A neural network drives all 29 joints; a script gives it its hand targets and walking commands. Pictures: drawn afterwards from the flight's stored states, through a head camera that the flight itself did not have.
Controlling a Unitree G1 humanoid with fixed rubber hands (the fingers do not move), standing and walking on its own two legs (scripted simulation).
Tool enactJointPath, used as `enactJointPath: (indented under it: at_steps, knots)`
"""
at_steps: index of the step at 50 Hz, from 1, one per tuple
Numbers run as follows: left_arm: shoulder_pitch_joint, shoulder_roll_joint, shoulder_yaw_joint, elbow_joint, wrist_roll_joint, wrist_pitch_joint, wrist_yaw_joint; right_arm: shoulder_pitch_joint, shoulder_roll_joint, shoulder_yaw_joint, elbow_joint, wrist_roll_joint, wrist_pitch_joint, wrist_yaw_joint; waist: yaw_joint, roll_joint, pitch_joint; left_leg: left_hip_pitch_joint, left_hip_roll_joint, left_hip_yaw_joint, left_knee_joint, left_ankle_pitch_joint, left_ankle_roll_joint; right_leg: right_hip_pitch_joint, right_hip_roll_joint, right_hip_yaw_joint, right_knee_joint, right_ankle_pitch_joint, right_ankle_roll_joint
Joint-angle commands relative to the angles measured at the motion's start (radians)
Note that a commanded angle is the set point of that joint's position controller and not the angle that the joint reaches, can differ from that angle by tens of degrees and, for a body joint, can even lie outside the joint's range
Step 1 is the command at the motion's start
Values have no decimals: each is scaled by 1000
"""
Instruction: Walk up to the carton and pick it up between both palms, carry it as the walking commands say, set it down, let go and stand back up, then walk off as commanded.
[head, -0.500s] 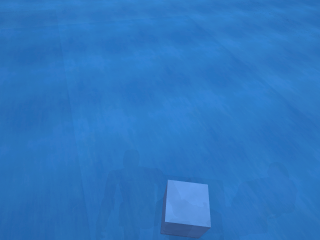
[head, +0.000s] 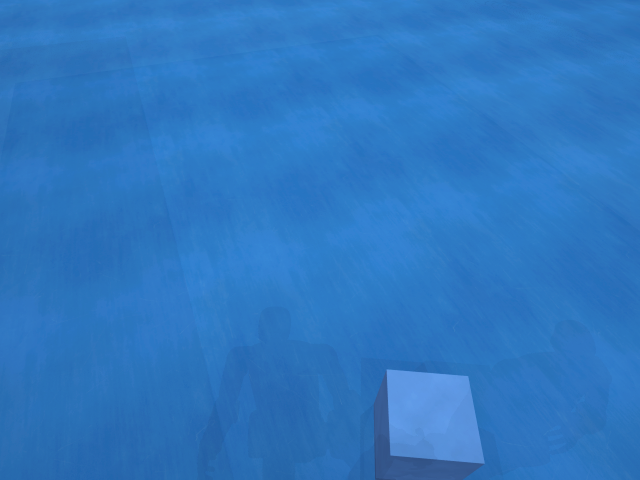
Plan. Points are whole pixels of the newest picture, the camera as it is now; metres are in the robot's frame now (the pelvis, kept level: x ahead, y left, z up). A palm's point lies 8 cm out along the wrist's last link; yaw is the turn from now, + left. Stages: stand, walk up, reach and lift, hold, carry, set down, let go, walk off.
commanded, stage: walk up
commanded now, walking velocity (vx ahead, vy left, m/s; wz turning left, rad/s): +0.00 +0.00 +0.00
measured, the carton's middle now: (420, 429) +0.38 -0.24 -0.62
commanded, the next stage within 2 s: none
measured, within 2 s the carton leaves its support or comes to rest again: neither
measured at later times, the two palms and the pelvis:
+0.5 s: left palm out of the picture +0.04 +0.25 -0.12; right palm out of the picture +0.05 -0.24 -0.09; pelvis +0.01 +0.00 +0.03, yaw -1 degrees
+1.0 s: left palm out of the picture +0.01 +0.13 -0.10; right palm out of the picture +0.04 -0.33 -0.12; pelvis -0.02 -0.10 +0.03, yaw +2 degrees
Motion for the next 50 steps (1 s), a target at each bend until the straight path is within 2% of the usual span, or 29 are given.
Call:
enactJointPath:
  at_steps: [1, 3, 4, 6, 7, 9, 10, 13, 14, 15, 17, 19, 21, 24, 26, 28, 29, 30, 31, 32, 34, 35, 38, 40, 43, 46, 47, 48, 50]
  knots:
    - [0, 74, 26, -88, 10, 7, -15, 26, -206, 0, -50, -12, -40, 9, -25, 123, 98, 5, 269, -371, -642, 628, -8, -234, 3, 211, 270, -75, 2]
    - [-58, 54, 26, -85, 11, 9, -29, 58, -156, 19, -3, -14, -45, 2, -30, 45, 179, 12, 163, -301, -654, 621, -104, -235, -9, 186, 211, 24, -9]
    - [-30, 52, 34, -79, 10, 6, -32, 82, -150, 18, 14, -6, -48, -3, -31, 35, 147, 74, 164, -285, -624, 772, -139, -242, -4, 168, 210, 24, -7]
    - [46, 47, 33, -37, 7, 10, -29, 90, -159, 10, 12, 7, -53, -7, -25, 102, 33, 219, 165, -218, -577, 1065, -198, -237, 9, 151, 247, 71, 5]
    - [72, 47, 29, -18, 3, 12, -25, 80, -162, 3, 5, 11, -55, -9, -28, 119, -30, 282, 178, -203, -551, 1150, -205, -251, 6, 147, 269, 84, 9]
    - [36, 53, 34, -6, 0, 18, -24, 142, -134, 9, 20, 4, -63, -22, -57, 53, -91, 377, 203, -191, -490, 1250, -161, -304, -3, 148, 327, 103, 18]
    - [13, 44, 34, -13, 0, 23, -25, 165, -120, 15, 36, -2, -63, -26, -58, 72, -78, 363, 210, -174, -482, 1240, -150, -319, -16, 163, 343, 126, 19]
    - [-18, 23, 29, -31, 1, 38, -31, 157, -93, 20, 33, -7, -58, -26, -54, 131, -19, 254, 183, -133, -539, 1019, -158, -307, -19, 162, 336, 174, 16]
    - [-28, 18, 22, -41, 5, 36, -30, 119, -94, 16, 31, -10, -56, -22, -58, 161, -16, 233, 161, -120, -568, 905, -122, -293, -16, 151, 307, 175, 13]
    - [-34, 21, 22, -44, 9, 37, -32, 116, -96, 14, 26, -12, -58, -21, -60, 145, -5, 233, 182, -134, -576, 845, -93, -307, -13, 141, 297, 171, 15]
    - [-57, 23, 20, -62, 15, 31, -28, 120, -96, 16, 32, -15, -55, -18, -70, 155, 3, 225, 167, -125, -568, 828, -45, -309, -12, 130, 268, 138, 14]
    - [-64, 40, 24, -69, 13, 30, -32, 139, -135, 2, 28, -16, -56, -18, -72, 130, -5, 262, 207, -162, -548, 871, -32, -335, -5, 123, 247, 111, 14]
    - [-68, 50, 25, -82, 15, 26, -33, 141, -161, -11, 20, -21, -52, -21, -73, 108, 0, 255, 256, -187, -522, 898, 42, -348, -15, 130, 251, 59, 14]
    - [-119, 33, 11, -108, 19, 13, -34, 93, -156, -15, 3, -30, -50, -16, -83, 149, 22, 192, 270, -188, -538, 725, 164, -310, -27, 132, 182, 1, 4]
    - [-95, 8, -5, -104, 20, -10, -39, 22, -140, -13, -12, -31, -43, -7, -55, 170, 15, 149, 203, -112, -533, 670, 139, -197, -33, 110, -12, 38, -6]
    - [-9, 7, -9, -70, 21, -34, -31, -32, -146, -20, -30, -23, -31, 1, -6, 108, -10, 127, 153, -87, -448, 586, 102, -57, -13, 75, -271, 248, -23]
    - [21, 36, -6, -61, 28, -57, -26, -5, -92, -6, -23, -22, -31, 6, -8, -3, -46, 110, 69, -25, -345, 474, 68, 35, -105, 163, -326, 517, -43]
    - [17, 107, 15, -50, 31, -73, -23, 66, -35, 8, -10, -16, -29, 7, -31, -218, -79, 39, -26, -3, -244, 153, 23, 74, -242, 344, -320, 814, -88]
    - [17, 137, 17, -54, 33, -77, -25, 71, -39, 8, -14, -4, -16, 5, -30, -265, -69, 16, -55, -22, -170, -51, 10, 46, -333, 457, -335, 959, -150]
    - [-1, 143, 16, -45, 34, -79, -18, 62, -54, 0, -8, -5, -2, 7, -35, -246, -47, -2, -53, -62, -121, -66, 3, 35, -339, 469, -338, 940, -171]
    - [-14, 105, 5, -46, 35, -80, -14, 51, -51, -3, 1, -13, 15, 9, -38, -189, 20, -18, -47, -72, -86, 2, -7, -13, -304, 431, -359, 824, -132]
    - [-10, 93, 0, -51, 34, -85, -10, 40, -46, -1, 10, -13, 19, 13, -37, -171, 12, -40, -65, -53, -82, 46, -3, 32, -293, 433, -347, 915, -99]
    - [55, 82, 1, -32, 19, -93, -4, 34, -42, 5, 21, -15, 18, 11, -23, -210, -80, -42, -69, -32, -31, 85, -9, 153, -261, 357, -261, 1312, -62]
    - [73, 78, 6, -27, 17, -90, 2, 35, -41, 2, 27, -14, 19, 6, -20, -213, -94, -60, -69, -25, -13, 87, -14, 191, -245, 332, -233, 1362, -60]
    - [91, 60, 5, -32, 18, -75, 9, 25, -31, 4, 23, -16, 33, 0, -22, -214, -42, -71, -62, -23, 6, 103, -13, 129, -232, 328, -261, 1191, -53]
    - [60, 86, 23, -62, 15, -40, 11, -27, -45, -5, -17, -15, 39, -15, -18, -261, -2, -105, -57, 15, 62, 47, -16, 28, -213, 327, -254, 1062, -128]
    - [52, 93, 20, -69, 16, -40, 9, -35, -57, -6, -19, -12, 42, -15, -17, -218, -10, -88, -58, 21, 75, 41, -16, -6, -217, 345, -271, 954, -131]
    - [50, 70, 10, -68, 30, -49, 3, -14, -44, -4, -11, -18, 42, -9, -14, -172, -35, -54, -57, -11, 25, 75, -19, -31, -237, 411, -347, 673, -133]
    - [1, 85, 14, -70, 32, -37, 7, -53, -42, 0, -20, -19, 42, -6, -25, -198, 54, -41, -49, -12, -25, 57, -10, -133, -225, 413, -395, 433, -159]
